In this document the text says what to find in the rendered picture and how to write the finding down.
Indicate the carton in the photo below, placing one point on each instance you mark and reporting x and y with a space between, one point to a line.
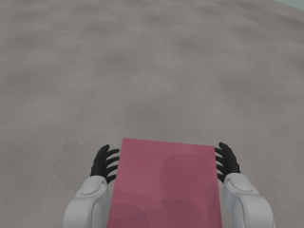
165 185

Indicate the right robot hand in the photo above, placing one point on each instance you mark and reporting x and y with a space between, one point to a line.
228 161

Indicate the robot right forearm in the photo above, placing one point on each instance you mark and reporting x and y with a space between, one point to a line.
248 208

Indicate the robot left forearm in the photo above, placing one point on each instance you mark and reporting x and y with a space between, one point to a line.
90 203

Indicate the left robot hand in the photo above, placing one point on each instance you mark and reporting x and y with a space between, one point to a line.
100 164

